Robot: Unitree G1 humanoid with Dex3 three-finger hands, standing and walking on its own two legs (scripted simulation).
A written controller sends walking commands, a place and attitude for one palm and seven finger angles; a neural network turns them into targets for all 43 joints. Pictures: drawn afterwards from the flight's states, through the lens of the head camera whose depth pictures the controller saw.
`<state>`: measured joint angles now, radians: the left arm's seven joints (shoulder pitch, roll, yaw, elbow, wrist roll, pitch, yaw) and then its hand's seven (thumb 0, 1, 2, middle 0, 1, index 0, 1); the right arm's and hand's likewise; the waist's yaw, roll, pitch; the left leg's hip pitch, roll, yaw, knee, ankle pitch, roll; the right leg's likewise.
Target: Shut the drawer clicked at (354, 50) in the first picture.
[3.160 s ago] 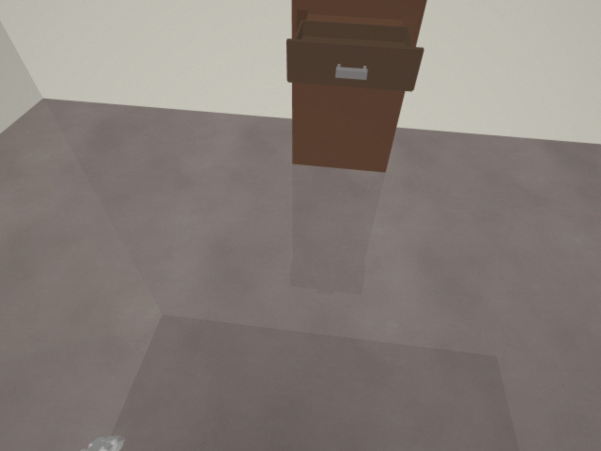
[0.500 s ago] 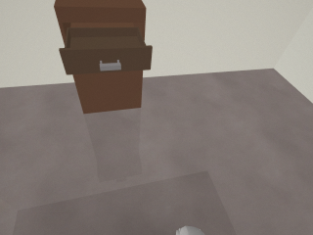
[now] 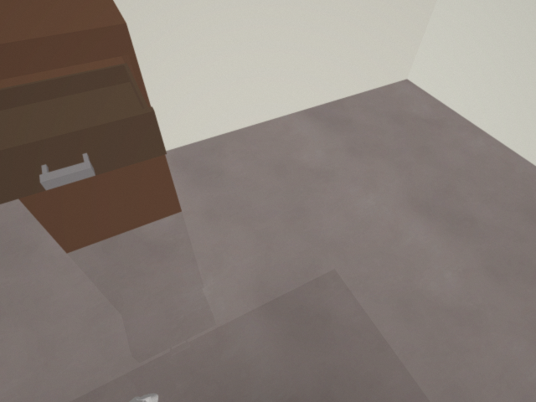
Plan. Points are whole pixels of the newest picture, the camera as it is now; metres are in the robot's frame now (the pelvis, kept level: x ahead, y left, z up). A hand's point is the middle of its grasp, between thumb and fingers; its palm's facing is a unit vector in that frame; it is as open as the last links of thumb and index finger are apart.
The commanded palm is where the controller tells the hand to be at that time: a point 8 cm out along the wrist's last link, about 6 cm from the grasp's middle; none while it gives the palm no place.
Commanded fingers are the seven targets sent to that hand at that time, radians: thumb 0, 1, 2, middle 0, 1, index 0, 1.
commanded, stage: walk to a spot facing it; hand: left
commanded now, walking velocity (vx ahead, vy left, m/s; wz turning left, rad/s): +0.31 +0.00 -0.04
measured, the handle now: (67, 169) +0.60 +0.48 -0.07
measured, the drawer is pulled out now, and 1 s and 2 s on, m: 0.30 0.30 0.30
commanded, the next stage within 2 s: turn to face it in 0.08 s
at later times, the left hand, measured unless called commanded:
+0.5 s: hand out of the picture +0.13 +0.21 -0.19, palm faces +0.20 -0.97 -0.15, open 7.4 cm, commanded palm none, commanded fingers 0.00 0.90 0.90 -0.20 -0.30 -0.20 -0.30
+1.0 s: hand (145, 359) +0.21 +0.22 -0.14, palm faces +0.36 -0.89 -0.30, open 7.4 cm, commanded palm none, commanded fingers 0.00 0.90 0.90 -0.20 -0.30 -0.20 -0.30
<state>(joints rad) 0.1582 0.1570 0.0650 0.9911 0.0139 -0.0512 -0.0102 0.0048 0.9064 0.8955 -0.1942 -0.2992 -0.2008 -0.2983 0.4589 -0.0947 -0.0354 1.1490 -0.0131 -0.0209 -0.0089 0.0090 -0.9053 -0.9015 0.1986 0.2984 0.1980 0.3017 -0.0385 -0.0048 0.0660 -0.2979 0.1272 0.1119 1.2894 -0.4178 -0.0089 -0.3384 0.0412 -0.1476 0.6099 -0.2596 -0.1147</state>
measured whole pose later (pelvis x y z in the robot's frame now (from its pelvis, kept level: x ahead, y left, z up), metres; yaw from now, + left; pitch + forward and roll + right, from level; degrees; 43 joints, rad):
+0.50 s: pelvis +0.18 +0.05 +0.00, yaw +6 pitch -3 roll -1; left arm 0.35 0.16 0.05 1.08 0.01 0.00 0.03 0.01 0.90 0.90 -0.20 -0.30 -0.20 -0.30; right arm 0.16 -0.15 -0.01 0.97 -0.02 -0.02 0.00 0.00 -0.91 -0.90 0.19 0.30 0.20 0.30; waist 0.03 -0.03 0.09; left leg -0.39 0.00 0.11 0.64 -0.21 0.10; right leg -0.31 -0.02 -0.07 1.16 -0.52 0.03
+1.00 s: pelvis +0.20 -0.01 +0.01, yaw +20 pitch +0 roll +0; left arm 0.21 0.19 0.06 0.91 0.02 0.03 0.03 0.01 0.90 0.90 -0.19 -0.30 -0.20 -0.30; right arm 0.27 -0.22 -0.08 0.95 -0.02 0.06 0.00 0.00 -0.90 -0.90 0.20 0.30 0.20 0.30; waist -0.03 0.07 0.01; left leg -0.43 -0.09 -0.10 0.55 -0.18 0.01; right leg -0.24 0.02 -0.02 0.54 -0.29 0.00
